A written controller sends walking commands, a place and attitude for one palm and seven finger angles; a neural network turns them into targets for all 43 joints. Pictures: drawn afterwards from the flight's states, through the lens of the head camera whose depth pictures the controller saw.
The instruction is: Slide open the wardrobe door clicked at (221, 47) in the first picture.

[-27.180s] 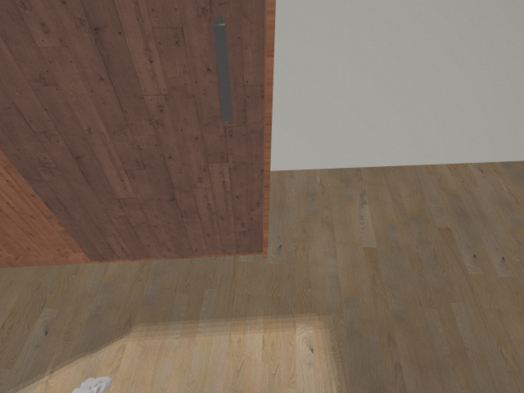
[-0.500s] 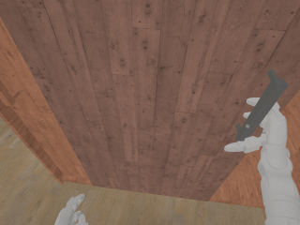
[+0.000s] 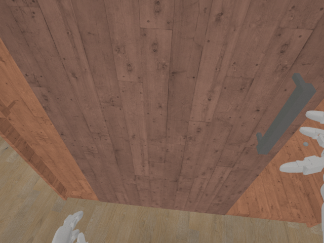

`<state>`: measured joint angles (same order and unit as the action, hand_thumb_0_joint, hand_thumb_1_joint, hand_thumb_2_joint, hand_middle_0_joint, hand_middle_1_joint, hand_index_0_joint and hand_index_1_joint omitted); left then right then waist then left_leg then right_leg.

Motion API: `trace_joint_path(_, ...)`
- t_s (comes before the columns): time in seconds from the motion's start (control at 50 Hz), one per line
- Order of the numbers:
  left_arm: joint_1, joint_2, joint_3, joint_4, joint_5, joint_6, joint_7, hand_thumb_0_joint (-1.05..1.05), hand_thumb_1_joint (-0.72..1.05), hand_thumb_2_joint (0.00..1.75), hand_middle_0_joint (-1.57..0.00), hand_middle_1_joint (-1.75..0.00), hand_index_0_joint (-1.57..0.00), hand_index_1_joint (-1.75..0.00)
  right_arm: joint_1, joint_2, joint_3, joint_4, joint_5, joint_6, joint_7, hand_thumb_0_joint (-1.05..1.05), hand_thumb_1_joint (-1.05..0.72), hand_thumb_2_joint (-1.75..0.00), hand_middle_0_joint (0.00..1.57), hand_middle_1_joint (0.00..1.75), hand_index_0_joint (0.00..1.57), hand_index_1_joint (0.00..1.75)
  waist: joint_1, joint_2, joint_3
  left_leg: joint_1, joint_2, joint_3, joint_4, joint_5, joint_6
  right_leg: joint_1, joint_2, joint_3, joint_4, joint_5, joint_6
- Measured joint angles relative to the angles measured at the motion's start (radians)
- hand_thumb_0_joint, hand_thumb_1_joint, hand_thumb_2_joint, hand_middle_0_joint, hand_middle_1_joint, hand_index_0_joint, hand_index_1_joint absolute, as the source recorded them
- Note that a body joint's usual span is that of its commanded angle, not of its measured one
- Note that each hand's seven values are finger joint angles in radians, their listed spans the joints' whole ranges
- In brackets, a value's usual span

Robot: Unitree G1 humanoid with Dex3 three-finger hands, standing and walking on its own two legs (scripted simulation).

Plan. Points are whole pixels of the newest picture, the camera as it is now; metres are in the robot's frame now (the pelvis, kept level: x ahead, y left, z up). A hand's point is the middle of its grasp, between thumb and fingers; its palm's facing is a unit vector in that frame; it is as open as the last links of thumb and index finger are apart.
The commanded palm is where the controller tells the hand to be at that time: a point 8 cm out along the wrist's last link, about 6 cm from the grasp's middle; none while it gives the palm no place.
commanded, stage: slip the hand off the handle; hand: right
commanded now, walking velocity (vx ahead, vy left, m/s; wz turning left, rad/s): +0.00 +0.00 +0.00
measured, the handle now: (277, 117) +0.38 -0.26 +0.14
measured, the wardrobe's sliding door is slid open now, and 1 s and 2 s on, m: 0.48 0.48 0.48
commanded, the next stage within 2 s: draw the hand back to the body in 0.66 s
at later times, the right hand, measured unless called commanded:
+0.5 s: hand (323, 183) +0.23 -0.31 +0.11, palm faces +0.39 +0.89 -0.24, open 14.7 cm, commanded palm +0.19 -0.34 +0.12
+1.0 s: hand out of the picture +0.21 -0.28 +0.13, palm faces +0.14 +0.99 -0.07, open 14.7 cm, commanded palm +0.16 -0.33 +0.13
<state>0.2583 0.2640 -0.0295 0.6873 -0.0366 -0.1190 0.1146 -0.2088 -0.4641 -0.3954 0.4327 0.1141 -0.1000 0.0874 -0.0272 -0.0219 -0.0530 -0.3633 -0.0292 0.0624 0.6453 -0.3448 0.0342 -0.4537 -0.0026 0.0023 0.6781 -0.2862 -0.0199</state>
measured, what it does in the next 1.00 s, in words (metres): stands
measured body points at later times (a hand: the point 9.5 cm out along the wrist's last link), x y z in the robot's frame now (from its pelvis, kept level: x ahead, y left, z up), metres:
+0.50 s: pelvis +0.00 -0.01 +0.00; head -0.01 +0.00 +0.45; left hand +0.18 +0.22 -0.08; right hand +0.21 -0.35 +0.12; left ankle -0.01 +0.10 -0.72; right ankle +0.04 -0.11 -0.72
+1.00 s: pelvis -0.01 +0.00 +0.00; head -0.03 +0.00 +0.45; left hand +0.18 +0.22 -0.07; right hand +0.19 -0.34 +0.14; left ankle -0.01 +0.10 -0.72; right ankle +0.04 -0.11 -0.72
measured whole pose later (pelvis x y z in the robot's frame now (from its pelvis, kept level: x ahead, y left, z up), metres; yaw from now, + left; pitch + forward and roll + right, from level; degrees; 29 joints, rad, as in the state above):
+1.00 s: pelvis -0.01 +0.00 +0.00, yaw -1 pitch -1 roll +2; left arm 0.24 0.25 -0.07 0.69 -0.06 -0.33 0.14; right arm 0.22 -0.40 -0.43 0.02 0.40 -0.07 0.39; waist -0.05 -0.04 -0.05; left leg -0.28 -0.02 0.08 0.63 -0.34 0.03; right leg -0.38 0.00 0.02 0.68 -0.29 -0.02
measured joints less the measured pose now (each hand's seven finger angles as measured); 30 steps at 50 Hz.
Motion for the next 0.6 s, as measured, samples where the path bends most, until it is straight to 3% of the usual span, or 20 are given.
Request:
trace_joint_path(0.12,0.022,-0.001,0.011,-0.016,0.000,-0.012,-0.013,0.02,0.90,0.90,-0.20,-0.30,-0.20,-0.30,0.094,0.012,-0.013,-0.082,0.026,-0.022,0.019,-0.01,0.55,-0.20,0.25,1.15,0.26,1.15,0.010,-0.009,-0.009,-0.009,-0.003,-0.014,0.002,0.002,-0.003,-0.004,-0.004,-0.014,0.003,-0.004,-0.003)
trace_joint_path(0.24,0.021,-0.009,0.010,-0.025,0.003,-0.026,-0.017,0.02,0.90,0.90,-0.20,-0.30,-0.20,-0.30,0.223,0.061,0.000,-0.216,0.038,-0.013,-0.010,-0.01,0.55,-0.20,0.25,1.15,0.26,1.15,0.006,-0.012,-0.016,0.000,0.002,-0.022,0.009,-0.004,-0.008,0.009,0.000,-0.022,0.003,-0.009,-0.007)
trace_joint_path(0.38,-0.012,-0.025,-0.001,-0.028,0.005,-0.047,-0.010,0.02,0.90,0.90,-0.20,-0.30,-0.20,-0.30,0.333,0.074,-0.007,-0.323,0.052,-0.005,-0.029,-0.01,0.55,-0.20,0.25,1.15,0.26,1.15,-0.016,-0.008,-0.016,0.016,0.005,-0.013,0.011,-0.008,-0.008,0.020,0.003,-0.013,0.009,-0.010,-0.007)
trace_joint_path(0.6,-0.054,-0.029,-0.012,-0.039,0.004,-0.098,0.001,0.02,0.90,0.90,-0.20,-0.30,-0.20,-0.30,0.447,0.088,0.011,-0.439,0.081,0.005,0.006,-0.01,0.55,-0.20,0.25,1.15,0.26,1.15,-0.046,-0.012,-0.013,0.035,0.011,0.006,0.007,-0.004,-0.009,0.030,0.011,0.006,0.009,-0.002,-0.007)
